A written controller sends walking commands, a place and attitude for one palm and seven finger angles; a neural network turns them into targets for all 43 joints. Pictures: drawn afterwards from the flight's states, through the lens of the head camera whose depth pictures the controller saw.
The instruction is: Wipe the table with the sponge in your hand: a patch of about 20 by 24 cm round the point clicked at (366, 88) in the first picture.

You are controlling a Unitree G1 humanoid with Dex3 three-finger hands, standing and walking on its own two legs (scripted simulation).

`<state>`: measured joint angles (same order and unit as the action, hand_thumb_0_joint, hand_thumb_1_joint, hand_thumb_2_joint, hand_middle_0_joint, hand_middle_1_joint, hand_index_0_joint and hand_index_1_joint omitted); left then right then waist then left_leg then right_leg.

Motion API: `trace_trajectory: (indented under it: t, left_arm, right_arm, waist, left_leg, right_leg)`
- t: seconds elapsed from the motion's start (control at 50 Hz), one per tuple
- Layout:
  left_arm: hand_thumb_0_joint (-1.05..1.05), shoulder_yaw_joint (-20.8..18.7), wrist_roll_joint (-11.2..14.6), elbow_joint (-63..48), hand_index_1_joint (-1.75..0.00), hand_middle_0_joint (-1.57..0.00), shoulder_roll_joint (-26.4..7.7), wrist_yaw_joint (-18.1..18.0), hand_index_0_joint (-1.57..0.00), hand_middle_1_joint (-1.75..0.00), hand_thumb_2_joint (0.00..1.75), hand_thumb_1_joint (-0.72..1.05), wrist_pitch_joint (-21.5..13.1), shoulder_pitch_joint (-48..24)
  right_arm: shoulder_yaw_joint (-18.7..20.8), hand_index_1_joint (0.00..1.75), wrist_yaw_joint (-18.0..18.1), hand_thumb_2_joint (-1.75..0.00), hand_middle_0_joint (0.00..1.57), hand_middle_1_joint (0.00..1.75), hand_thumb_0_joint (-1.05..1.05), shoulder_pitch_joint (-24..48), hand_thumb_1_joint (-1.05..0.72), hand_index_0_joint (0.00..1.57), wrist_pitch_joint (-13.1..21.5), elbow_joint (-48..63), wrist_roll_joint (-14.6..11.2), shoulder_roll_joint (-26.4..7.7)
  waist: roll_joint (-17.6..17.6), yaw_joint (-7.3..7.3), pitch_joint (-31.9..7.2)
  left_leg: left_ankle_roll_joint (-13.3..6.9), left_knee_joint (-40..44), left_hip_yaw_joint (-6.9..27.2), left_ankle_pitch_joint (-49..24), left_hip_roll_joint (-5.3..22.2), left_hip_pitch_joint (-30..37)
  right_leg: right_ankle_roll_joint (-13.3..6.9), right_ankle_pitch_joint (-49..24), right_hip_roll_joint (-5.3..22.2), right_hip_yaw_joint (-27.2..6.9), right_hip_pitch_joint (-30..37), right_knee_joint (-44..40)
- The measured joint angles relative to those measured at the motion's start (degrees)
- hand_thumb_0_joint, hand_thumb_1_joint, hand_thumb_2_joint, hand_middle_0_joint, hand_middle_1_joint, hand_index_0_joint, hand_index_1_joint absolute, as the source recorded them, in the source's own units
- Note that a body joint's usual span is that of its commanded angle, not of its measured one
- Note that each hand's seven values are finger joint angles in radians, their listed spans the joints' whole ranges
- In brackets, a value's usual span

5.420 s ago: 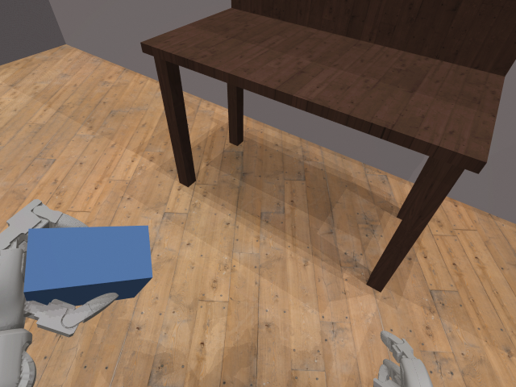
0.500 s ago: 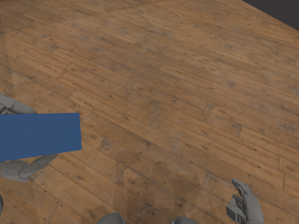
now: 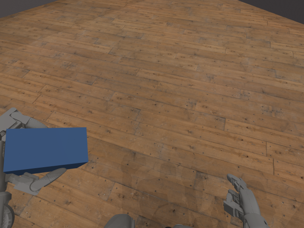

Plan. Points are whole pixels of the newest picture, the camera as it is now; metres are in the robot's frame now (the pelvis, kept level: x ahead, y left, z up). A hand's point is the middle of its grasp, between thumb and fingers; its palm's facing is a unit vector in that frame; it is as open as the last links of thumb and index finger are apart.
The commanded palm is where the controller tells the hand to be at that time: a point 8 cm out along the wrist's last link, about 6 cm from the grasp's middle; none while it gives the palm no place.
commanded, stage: turn to face it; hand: left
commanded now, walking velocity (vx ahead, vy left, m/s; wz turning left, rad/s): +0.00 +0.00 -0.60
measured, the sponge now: (59, 151) +0.23 +0.19 +0.15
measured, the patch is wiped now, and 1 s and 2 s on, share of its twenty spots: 0.00 0.00 0.00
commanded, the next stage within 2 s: none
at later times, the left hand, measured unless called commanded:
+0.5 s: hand (57, 147) +0.23 +0.18 +0.18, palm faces +0.14 -0.88 -0.46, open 10.4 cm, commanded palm +0.19 +0.22 +0.18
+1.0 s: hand (113, 165) +0.20 +0.08 +0.18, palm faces -0.12 -0.88 -0.46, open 10.4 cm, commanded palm +0.18 +0.13 +0.18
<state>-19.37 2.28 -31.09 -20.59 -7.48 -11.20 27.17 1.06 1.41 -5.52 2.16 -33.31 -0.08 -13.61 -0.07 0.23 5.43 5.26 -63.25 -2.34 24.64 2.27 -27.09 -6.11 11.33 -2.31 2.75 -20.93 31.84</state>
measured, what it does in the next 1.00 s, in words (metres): walks backwards, turning right: left foot, then right foot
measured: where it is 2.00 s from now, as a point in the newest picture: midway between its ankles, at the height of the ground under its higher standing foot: outside the picture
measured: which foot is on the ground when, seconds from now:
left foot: up 0.00-0.28, down 0.30-0.60, up 0.62-0.88, down 0.90-1.00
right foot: down 0.00-0.32, up 0.34-0.58, down 0.60-0.92, up 0.94-1.00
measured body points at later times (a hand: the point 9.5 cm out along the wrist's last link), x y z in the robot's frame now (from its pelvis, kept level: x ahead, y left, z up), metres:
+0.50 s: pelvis -0.05 +0.01 +0.00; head -0.02 +0.00 +0.45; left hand +0.22 +0.22 +0.20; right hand +0.06 -0.22 -0.10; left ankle -0.03 +0.15 -0.73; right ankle -0.05 -0.10 -0.69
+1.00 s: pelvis -0.11 -0.01 -0.01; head -0.08 -0.01 +0.44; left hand +0.20 +0.12 +0.20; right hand -0.12 -0.32 -0.08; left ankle -0.02 +0.09 -0.73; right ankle -0.13 -0.11 -0.69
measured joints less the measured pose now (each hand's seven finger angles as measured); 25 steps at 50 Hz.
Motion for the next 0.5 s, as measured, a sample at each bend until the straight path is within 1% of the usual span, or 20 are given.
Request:
trace_trajectory:
  t: [0.04, 0.08, 0.12, 0.18, 0.24, 0.28, 0.3, 0.32, 0.34, 0.36, 0.4, 0.42, 0.44, 0.46, 0.5]
  left_arm:
    - [-0.01, -1.22, 0.31, -1.86, -1.35, -0.7, -2.01, -0.02, -0.72, -1.35, 0.99, -0.51, -1.06, 2.19]
    - [-0.01, -2.64, 0.54, -2.6, -1.35, -0.7, -3.67, -0.25, -0.72, -1.35, 0.99, -0.51, -1.73, 3.36]
    - [-0.01, -3.69, 0.68, -2.36, -1.35, -0.7, -4.52, -0.59, -0.72, -1.35, 0.99, -0.51, -1.87, 3.59]
    - [-0.01, -3.97, 0.63, -1.24, -1.35, -0.69, -4.21, -0.94, -0.72, -1.35, 0.99, -0.51, -1.12, 2.79]
    - [-0.01, -2.87, 0.36, -0.72, -1.35, -0.69, -2.8, -1.0, -0.72, -1.35, 0.99, -0.51, 0.13, 1.51]
    - [-0.01, -1.8, 0.07, -0.99, -1.35, -0.69, -1.95, -0.78, -0.72, -1.35, 0.99, -0.51, 0.62, 0.89]
    - [-0.01, -1.42, -0.06, -1.25, -1.35, -0.69, -1.85, -0.57, -0.72, -1.35, 0.99, -0.51, 0.67, 0.57]
    - [-0.01, -1.22, -0.23, -1.37, -1.35, -0.69, -1.83, -0.29, -0.72, -1.35, 0.99, -0.51, 0.58, 0.16]
    - [-0.01, -1.23, -0.54, -1.33, -1.35, -0.69, -1.87, -0.02, -0.72, -1.35, 0.99, -0.51, 0.43, -0.08]
    - [-0.01, -1.35, -1.0, -1.19, -1.35, -0.69, -1.95, 0.17, -0.72, -1.35, 0.99, -0.51, 0.4, -0.15]
    - [-0.01, -1.56, -1.62, -0.78, -1.35, -0.69, -2.05, 0.51, -0.72, -1.35, 0.99, -0.51, 0.59, -0.34]
    - [-0.01, -1.55, -1.79, -0.59, -1.35, -0.69, -1.92, 0.52, -0.72, -1.35, 0.99, -0.51, 0.66, -0.55]
    - [-0.01, -1.48, -1.82, -0.3, -1.35, -0.69, -1.6, 0.44, -0.72, -1.35, 0.99, -0.51, 0.62, -0.7]
    - [-0.01, -1.36, -1.78, 0.03, -1.35, -0.69, -1.19, 0.33, -0.72, -1.35, 0.99, -0.51, 0.62, -0.87]
    - [-0.01, -1.21, -1.77, 0.76, -1.35, -0.69, -0.72, 0.15, -0.72, -1.35, 0.99, -0.51, 0.79, -1.46]
  right_arm:
    - [1.1, 0.3, 0.04, -0.9, 0.2, 0.3, 0.01, -0.97, -0.91, 0.2, -0.69, 0.8, -0.04, -1.13]
    - [1.98, 0.3, 0.02, -0.9, 0.19, 0.3, 0.01, -2.1, -0.91, 0.2, -1.35, 1.27, -0.19, -2.18]
    - [2.51, 0.3, -0.03, -0.9, 0.19, 0.29, 0.01, -3.13, -0.91, 0.2, -2.06, 1.5, -0.49, -2.95]
    - [2.57, 0.3, -0.21, -0.9, 0.19, 0.29, 0.01, -4.37, -0.91, 0.2, -3.27, 1.82, -0.87, -3.3]
    - [1.85, 0.3, -0.53, -0.9, 0.19, 0.29, 0.01, -5.07, -0.91, 0.2, -4.31, 2.17, -0.96, -2.68]
    - [1.18, 0.3, -0.83, -0.9, 0.19, 0.29, 0.01, -5.52, -0.91, 0.2, -4.67, 2.65, -0.78, -1.96]
    - [0.88, 0.3, -0.89, -0.9, 0.19, 0.29, 0.01, -5.63, -0.91, 0.2, -4.65, 2.8, -0.65, -1.36]
    - [0.54, 0.3, -0.91, -0.9, 0.19, 0.29, 0.01, -5.6, -0.91, 0.2, -4.61, 2.9, -0.46, -0.59]
    - [0.14, 0.3, -0.84, -0.9, 0.19, 0.29, 0.01, -5.55, -0.91, 0.2, -4.44, 2.94, -0.31, 0.28]
    - [-0.18, 0.3, -0.78, -0.9, 0.19, 0.3, 0.01, -5.65, -0.91, 0.2, -4.17, 3.03, -0.24, 1.25]
    - [-0.66, 0.3, -0.85, -0.9, 0.19, 0.3, 0.01, -6.27, -0.91, 0.2, -3.37, 3.16, -0.24, 3.13]
    - [-0.99, 0.3, -1.03, -0.9, 0.19, 0.3, 0.01, -6.59, -0.91, 0.2, -2.87, 2.99, -0.34, 3.87]
    - [-1.39, 0.3, -1.3, -0.9, 0.19, 0.3, 0.01, -6.82, -0.91, 0.2, -2.43, 2.74, -0.45, 4.45]
    - [-1.83, 0.3, -1.61, -0.9, 0.19, 0.3, 0.01, -6.99, -0.91, 0.2, -2.02, 2.49, -0.55, 4.93]
    - [-2.71, 0.3, -2.15, -0.9, 0.2, 0.3, 0.01, -7.2, -0.91, 0.2, -1.31, 2.17, -0.64, 5.8]
  waist:
    - [-0.84, 0.47, -0.77]
    - [-1.38, 0.43, -1.62]
    - [-1.79, 0.2, -2.31]
    - [-2.29, -0.32, -3.14]
    - [-2.91, -0.88, -3.61]
    - [-3.0, -1.07, -3.96]
    - [-3.28, -1.15, -3.92]
    - [-3.67, -1.43, -3.44]
    - [-3.93, -1.94, -2.96]
    - [-3.8, -2.35, -2.64]
    - [-2.54, -2.74, -2.19]
    - [-1.64, -3.08, -2.0]
    - [-0.58, -3.42, -1.83]
    - [0.52, -3.67, -1.62]
    - [2.27, -3.9, -0.98]
  left_leg:
    - [-0.05, 4.73, 0.0, -0.37, -0.22, 1.19]
    - [-0.19, 9.4, 0.16, -0.24, -0.46, 2.63]
    - [-0.47, 13.72, 0.29, 0.33, -0.73, 4.29]
    - [-1.1, 18.8, 0.57, 1.34, -1.18, 6.6]
    - [-1.92, 24.93, 0.6, 1.38, -1.47, 9.45]
    - [-2.77, 30.88, 0.09, 0.13, -1.11, 12.15]
    - [-3.34, 33.46, -0.36, -2.34, -0.99, 13.05]
    - [-3.79, 34.32, -1.15, -6.92, -0.85, 13.3]
    - [-3.98, 33.9, -2.16, -8.58, -0.57, 13.42]
    - [-4.01, 33.32, -3.1, -8.4, -0.05, 13.65]
    - [-3.81, 32.65, -4.18, -7.11, 1.43, 14.35]
    - [-3.58, 32.56, -4.71, -6.71, 2.36, 14.77]
    - [-3.29, 32.53, -5.29, -6.51, 3.45, 15.17]
    - [-2.99, 32.51, -5.9, -6.43, 4.61, 15.51]
    - [-2.24, 32.3, -7.17, -6.38, 6.84, 15.96]
  right_leg:
    - [-0.28, -1.26, -0.93, -1.14, -0.21, -1.67]
    - [-0.45, -2.43, -1.85, -2.26, -0.49, -3.04]
    - [-0.51, -3.45, -2.62, -3.35, -0.73, -4.03]
    - [-0.39, -4.83, -3.58, -4.88, -1.15, -5.09]
    - [0.0, -6.23, -4.42, -6.39, -1.77, -5.76]
    - [0.45, -6.89, -5.15, -7.12, -2.59, -5.56]
    - [0.84, -6.95, -5.39, -7.53, -3.24, -4.85]
    - [1.82, -5.18, -5.59, -8.07, -3.95, -3.15]
    - [3.3, -0.03, -5.6, -8.02, -5.32, 0.82]
    - [4.8, 4.71, -5.25, -6.94, -7.11, 7.3]
    - [7.02, 9.6, -3.5, -3.97, -9.46, 19.64]
    - [7.8, 10.96, -2.25, -2.59, -9.58, 22.99]
    - [8.41, 11.8, -0.97, -1.34, -9.03, 24.04]
    - [8.9, 12.12, 0.22, -0.29, -7.91, 23.15]
    - [9.51, 11.79, 2.02, 1.11, -4.87, 18.44]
